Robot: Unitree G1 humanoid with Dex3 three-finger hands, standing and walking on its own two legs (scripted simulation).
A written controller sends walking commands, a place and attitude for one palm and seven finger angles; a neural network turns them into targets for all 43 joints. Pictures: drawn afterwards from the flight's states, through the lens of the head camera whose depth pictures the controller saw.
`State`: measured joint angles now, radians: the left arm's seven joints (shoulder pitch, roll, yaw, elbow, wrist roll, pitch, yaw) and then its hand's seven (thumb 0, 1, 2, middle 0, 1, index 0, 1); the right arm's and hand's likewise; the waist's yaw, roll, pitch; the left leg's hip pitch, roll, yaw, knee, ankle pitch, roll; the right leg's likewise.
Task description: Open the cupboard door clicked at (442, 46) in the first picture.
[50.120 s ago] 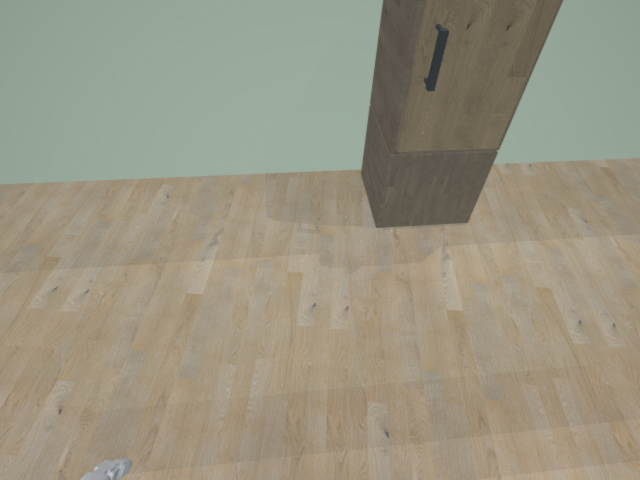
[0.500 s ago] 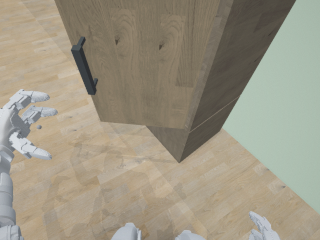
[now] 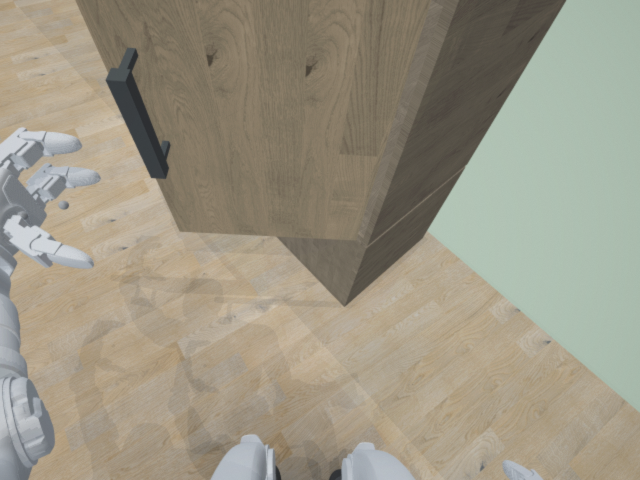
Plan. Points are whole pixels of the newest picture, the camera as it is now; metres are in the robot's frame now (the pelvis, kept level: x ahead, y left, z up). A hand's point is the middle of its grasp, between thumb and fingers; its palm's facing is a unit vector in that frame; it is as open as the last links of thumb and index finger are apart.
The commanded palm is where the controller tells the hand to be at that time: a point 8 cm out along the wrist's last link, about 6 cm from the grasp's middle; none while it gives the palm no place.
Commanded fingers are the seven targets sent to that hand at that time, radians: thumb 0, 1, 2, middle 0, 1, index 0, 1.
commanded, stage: move the hooked fingers beside the handle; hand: left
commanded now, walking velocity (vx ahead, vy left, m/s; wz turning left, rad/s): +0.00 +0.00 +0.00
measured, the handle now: (146, 119) +0.57 +0.24 +0.06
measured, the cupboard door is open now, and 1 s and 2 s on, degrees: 47 47 47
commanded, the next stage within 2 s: slide the fingers in behind the handle in 1.56 s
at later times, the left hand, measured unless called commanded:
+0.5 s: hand (74, 156) +0.48 +0.30 +0.08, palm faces +0.00 -1.00 -0.03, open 14.0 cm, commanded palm +0.47 +0.34 +0.07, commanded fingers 0.00 -0.50 0.30 -0.30 -1.20 -0.30 -1.20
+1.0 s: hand (77, 143) +0.52 +0.32 +0.06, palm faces +0.00 -1.00 -0.02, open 14.0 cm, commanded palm +0.51 +0.35 +0.07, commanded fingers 0.00 -0.50 0.30 -0.30 -1.20 -0.30 -1.20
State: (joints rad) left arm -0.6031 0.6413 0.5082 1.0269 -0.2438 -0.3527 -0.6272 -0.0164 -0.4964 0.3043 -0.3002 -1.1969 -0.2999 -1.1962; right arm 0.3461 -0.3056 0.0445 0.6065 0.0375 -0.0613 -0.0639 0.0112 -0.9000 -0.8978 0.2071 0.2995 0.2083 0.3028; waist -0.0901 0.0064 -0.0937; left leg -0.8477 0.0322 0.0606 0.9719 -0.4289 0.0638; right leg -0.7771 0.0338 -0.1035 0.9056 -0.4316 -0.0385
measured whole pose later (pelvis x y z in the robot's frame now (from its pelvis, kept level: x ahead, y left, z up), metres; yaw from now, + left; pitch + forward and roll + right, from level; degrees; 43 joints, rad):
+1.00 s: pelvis +0.00 +0.02 -0.02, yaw -3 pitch +25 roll -6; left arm -0.96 0.90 0.58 1.29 -0.08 -0.31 -0.56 -0.02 -0.49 0.30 -0.30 -1.20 -0.30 -1.20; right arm 0.42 -0.31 0.08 0.58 0.00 0.08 -0.05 0.01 -0.90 -0.90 0.21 0.30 0.21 0.30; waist -0.21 0.01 -0.08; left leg -1.05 0.06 0.05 1.07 -0.46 0.09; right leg -0.96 0.06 -0.11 0.94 -0.43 -0.02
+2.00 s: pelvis +0.00 +0.01 -0.01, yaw -2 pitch +24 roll -6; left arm -0.94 0.80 0.51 1.24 -0.11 -0.33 -0.51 -0.02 -0.50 0.30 -0.30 -1.20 -0.30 -1.20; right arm 0.40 -0.31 0.07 0.60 0.01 0.09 -0.04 0.01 -0.90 -0.90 0.21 0.30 0.21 0.30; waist -0.20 0.01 -0.09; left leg -1.02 0.06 0.04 1.06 -0.46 0.07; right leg -0.92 0.06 -0.12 0.94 -0.43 -0.03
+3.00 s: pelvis +0.00 +0.01 -0.01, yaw -1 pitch +22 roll -5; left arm -0.92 0.60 0.41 1.21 -0.11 -0.38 -0.35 -0.02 -0.50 0.30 -0.30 -1.20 -0.30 -1.20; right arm 0.39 -0.28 0.06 0.62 0.00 0.08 -0.01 0.01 -0.90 -0.90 0.21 0.30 0.21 0.30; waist -0.18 0.02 -0.10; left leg -0.98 0.04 0.05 1.04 -0.46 0.08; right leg -0.89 0.05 -0.10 0.94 -0.44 -0.02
